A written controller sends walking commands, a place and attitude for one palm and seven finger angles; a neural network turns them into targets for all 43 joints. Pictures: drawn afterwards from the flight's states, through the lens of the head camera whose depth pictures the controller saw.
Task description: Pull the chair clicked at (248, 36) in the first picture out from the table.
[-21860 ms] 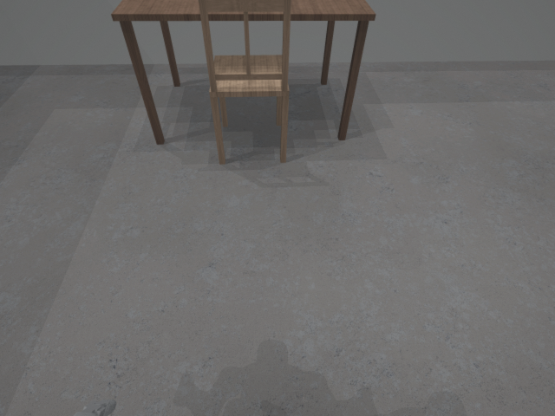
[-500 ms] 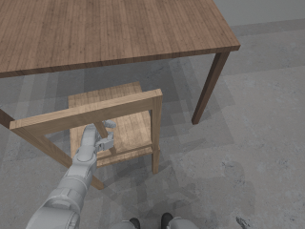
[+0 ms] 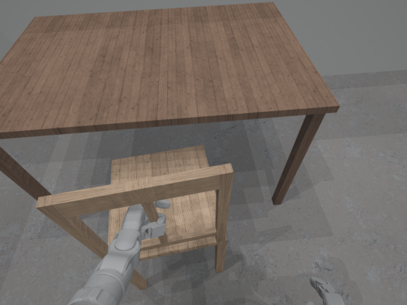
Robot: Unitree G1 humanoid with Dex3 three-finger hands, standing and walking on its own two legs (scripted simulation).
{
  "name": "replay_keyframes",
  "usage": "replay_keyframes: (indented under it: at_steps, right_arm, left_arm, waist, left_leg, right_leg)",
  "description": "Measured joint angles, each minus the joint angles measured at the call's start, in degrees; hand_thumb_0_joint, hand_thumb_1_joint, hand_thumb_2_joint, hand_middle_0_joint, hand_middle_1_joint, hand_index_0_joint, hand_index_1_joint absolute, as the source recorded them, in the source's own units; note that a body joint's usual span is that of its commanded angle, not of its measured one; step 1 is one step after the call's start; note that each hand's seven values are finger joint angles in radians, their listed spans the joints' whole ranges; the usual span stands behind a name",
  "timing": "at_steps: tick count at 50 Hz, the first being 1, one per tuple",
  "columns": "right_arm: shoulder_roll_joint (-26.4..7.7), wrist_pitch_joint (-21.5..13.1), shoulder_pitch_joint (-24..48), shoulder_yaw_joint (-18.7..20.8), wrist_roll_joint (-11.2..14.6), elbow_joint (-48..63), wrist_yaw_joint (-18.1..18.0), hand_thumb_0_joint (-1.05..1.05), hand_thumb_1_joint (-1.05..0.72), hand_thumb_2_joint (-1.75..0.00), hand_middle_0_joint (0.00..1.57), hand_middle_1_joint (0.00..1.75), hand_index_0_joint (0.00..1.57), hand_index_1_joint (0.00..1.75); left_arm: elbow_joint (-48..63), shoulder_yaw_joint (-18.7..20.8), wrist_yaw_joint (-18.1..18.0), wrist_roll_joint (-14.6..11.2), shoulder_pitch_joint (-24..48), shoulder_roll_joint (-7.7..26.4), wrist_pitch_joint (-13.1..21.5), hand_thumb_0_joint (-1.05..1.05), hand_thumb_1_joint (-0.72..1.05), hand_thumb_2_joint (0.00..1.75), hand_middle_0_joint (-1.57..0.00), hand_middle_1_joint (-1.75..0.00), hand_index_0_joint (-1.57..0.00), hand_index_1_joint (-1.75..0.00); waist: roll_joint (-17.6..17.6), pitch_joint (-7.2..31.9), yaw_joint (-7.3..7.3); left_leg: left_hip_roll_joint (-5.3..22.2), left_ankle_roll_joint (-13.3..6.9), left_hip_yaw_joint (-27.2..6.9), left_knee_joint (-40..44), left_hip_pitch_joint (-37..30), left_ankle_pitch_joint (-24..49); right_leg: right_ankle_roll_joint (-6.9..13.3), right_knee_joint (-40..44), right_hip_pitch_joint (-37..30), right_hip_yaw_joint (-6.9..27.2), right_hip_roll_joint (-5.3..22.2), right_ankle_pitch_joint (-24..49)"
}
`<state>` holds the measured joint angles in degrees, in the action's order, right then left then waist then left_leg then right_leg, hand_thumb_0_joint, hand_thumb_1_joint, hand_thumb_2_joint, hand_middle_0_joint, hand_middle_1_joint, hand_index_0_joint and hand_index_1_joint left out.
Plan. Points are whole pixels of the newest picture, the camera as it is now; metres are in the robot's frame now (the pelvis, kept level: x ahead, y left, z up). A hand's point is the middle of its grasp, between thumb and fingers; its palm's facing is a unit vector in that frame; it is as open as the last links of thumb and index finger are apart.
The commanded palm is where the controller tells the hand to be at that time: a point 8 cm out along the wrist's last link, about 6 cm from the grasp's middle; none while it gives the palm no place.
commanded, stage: stop walking, hand still on the chair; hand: left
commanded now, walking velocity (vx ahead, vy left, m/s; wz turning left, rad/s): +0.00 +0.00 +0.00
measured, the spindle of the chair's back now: (156, 222) +0.32 +0.13 -0.12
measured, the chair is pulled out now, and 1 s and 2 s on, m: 0.13 0.13 0.13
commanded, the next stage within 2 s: open the thumb and straighten the fingers in 0.24 s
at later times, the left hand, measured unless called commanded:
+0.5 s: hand (159, 221) +0.31 +0.12 -0.07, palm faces -0.10 -0.98 -0.17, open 6.0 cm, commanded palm +0.28 +0.17 -0.05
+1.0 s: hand (157, 225) +0.30 +0.12 -0.09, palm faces -0.08 -0.98 -0.18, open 16.4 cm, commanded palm +0.29 +0.18 -0.06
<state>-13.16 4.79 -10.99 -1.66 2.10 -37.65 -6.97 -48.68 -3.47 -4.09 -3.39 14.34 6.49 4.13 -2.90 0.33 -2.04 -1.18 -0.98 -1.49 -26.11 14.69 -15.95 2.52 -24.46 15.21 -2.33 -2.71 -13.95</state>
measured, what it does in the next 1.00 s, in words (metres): shifts its weight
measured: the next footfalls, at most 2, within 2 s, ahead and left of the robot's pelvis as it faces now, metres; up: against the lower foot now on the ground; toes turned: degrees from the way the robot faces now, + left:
none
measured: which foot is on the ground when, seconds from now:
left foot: down 0.00-1.00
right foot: down 0.00-1.00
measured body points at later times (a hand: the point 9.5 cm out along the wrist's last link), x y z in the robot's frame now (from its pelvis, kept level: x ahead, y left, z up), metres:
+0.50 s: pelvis +0.00 +0.00 -0.01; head +0.04 -0.01 +0.44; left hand +0.31 +0.17 -0.05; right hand +0.12 -0.26 -0.13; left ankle -0.03 +0.11 -0.74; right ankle -0.02 -0.09 -0.74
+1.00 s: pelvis -0.05 +0.02 -0.05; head +0.00 +0.01 +0.40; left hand +0.31 +0.18 -0.07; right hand +0.06 -0.23 -0.16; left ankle -0.03 +0.11 -0.74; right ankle -0.02 -0.09 -0.74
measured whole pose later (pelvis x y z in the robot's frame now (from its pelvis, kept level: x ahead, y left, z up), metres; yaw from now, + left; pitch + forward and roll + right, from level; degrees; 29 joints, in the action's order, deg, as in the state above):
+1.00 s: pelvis -0.05 +0.02 -0.05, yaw -1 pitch +11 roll -1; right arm -14.0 0.6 -15.9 -1.4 2.2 -34.4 -0.3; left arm -40.2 1.8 -3.2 -0.6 19.7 7.9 -8.5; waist -2.8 6.3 -4.4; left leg -2.3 -2.8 0.7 -50.6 38.2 -23.7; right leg 1.4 -49.3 39.2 -1.5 -1.3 -21.4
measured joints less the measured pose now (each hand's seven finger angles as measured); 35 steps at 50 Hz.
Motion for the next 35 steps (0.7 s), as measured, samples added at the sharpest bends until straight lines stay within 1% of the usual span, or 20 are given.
replay_keyframes:
  at_steps: [7, 18, 20, 22, 25, 27, 29, 31, 35]
  right_arm:
    - [0.3, 0.0, 0.5, -0.2, -0.3, 0.4, 0.4, 0.01, -0.90, -0.90, 0.20, 0.30, 0.20, 0.30]
    - [0.0, 0.0, 0.0, -0.1, -0.4, -0.3, 0.7, 0.01, -0.90, -0.90, 0.20, 0.30, 0.20, 0.30]
    - [-0.1, -0.7, -0.5, 0.4, -0.2, -0.5, 2.5, 0.01, -0.90, -0.90, 0.20, 0.30, 0.20, 0.30]
    - [-0.4, -1.7, -0.9, 1.1, -0.3, -0.4, 4.5, 0.01, -0.90, -0.90, 0.20, 0.30, 0.20, 0.30]
    - [-1.2, -3.0, -1.7, 2.4, -0.3, 0.5, 6.5, 0.01, -0.90, -0.90, 0.20, 0.30, 0.20, 0.30]
    - [-1.7, -3.4, -2.3, 2.8, -0.2, 1.3, 7.2, 0.01, -0.90, -0.90, 0.20, 0.30, 0.20, 0.30]
    - [-2.0, -3.5, -2.9, 2.9, 0.0, 1.8, 7.7, 0.01, -0.90, -0.90, 0.20, 0.30, 0.20, 0.30]
    - [-2.2, -3.3, -3.2, 2.8, 0.1, 2.2, 7.7, 0.01, -0.90, -0.90, 0.20, 0.30, 0.20, 0.30]
    - [-2.5, -3.1, -3.7, 2.6, 0.3, 3.0, 7.3, 0.01, -0.90, -0.90, 0.20, 0.30, 0.20, 0.30]
  left_arm:
    - [2.4, -0.2, 0.2, 0.0, -1.8, -0.2, -0.6, 0.08, 0.71, 0.78, -0.20, -1.11, -0.50, -1.45]
    - [3.8, -0.4, 0.2, 0.1, -2.5, 0.1, -1.1, 0.08, 0.71, 0.78, -0.19, -1.12, -0.50, -1.45]
    - [4.7, 0.2, 1.1, 0.8, -3.0, 0.5, -1.6, 0.07, 0.69, 0.78, -0.20, -1.14, -0.50, -1.45]
    - [6.2, 0.9, 2.0, 1.7, -2.8, 1.2, -3.0, 0.06, 0.66, 0.77, -0.24, -1.19, -0.50, -1.45]
    - [9.9, 1.7, 2.8, 2.2, -3.4, 2.0, -4.2, 0.05, 0.55, 0.73, -0.31, -1.26, -0.50, -1.45]
    - [11.8, 2.1, 2.8, 2.0, -3.9, 2.1, -4.9, 0.04, 0.44, 0.67, -0.33, -1.29, -0.50, -1.45]
    - [12.7, 2.6, 2.6, 1.8, -3.7, 2.1, -5.8, 0.03, 0.29, 0.60, -0.34, -1.31, -0.50, -1.45]
    - [12.8, 3.3, 2.6, 2.1, -2.5, 2.1, -7.5, 0.02, 0.12, 0.52, -0.36, -1.32, -0.49, -1.43]
    - [12.7, 3.3, 2.1, 2.8, -0.3, 2.7, -10.8, 0.01, -0.18, 0.37, -0.38, -1.25, -0.45, -1.31]
  waist:
    - [-0.2, -0.7, 0.09]
    - [0.1, -1.9, -0.33]
    - [0.6, 0.4, -0.53]
    - [1.1, 2.3, -0.73]
    - [0.9, 4.0, -1.09]
    - [0.7, 5.0, -1.32]
    - [0.9, 5.7, -1.51]
    - [1.0, 5.9, -1.72]
    - [0.3, 5.8, -2.04]
  left_leg:
    - [-0.1, 0.1, -0.3, 0.4, -1.5, -0.5]
    - [-0.1, 0.1, -0.6, 0.7, -3.0, -0.6]
    - [-0.4, -0.2, -0.3, -1.0, 0.3, -0.8]
    - [-0.6, -0.4, -0.1, -4.0, 4.0, -1.7]
    - [-0.5, -0.4, 0.3, -8.2, 8.4, -3.8]
    - [-0.4, -0.5, 0.6, -10.9, 10.7, -4.8]
    - [-0.5, -0.6, 0.9, -13.3, 12.8, -5.7]
    - [-0.6, -0.8, 0.9, -15.6, 14.6, -6.4]
    - [-0.7, -1.1, 1.1, -18.9, 17.1, -7.3]
  right_leg:
    - [0.1, 0.0, -1.4, -0.2, 0.1, -0.8]
    - [0.1, 0.7, -3.1, -0.5, 0.1, -0.8]
    - [0.2, -1.5, 0.4, -0.4, 0.4, -1.5]
    - [0.3, -5.0, 4.4, -0.4, 0.6, -2.7]
    - [0.3, -9.2, 8.9, -0.2, 0.5, -4.2]
    - [0.1, -11.7, 11.3, 0.0, 0.5, -5.1]
    - [0.0, -14.1, 13.4, 0.1, 0.6, -5.9]
    - [-0.1, -16.3, 15.1, 0.1, 0.7, -6.6]
    - [-0.4, -19.2, 17.4, 0.1, 0.9, -7.2]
